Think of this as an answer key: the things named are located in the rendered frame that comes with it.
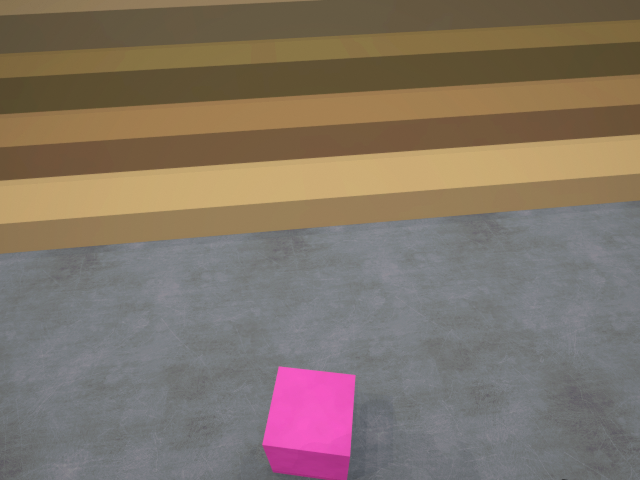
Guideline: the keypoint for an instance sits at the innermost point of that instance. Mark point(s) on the carton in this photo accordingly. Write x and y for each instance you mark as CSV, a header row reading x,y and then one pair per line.
x,y
309,426

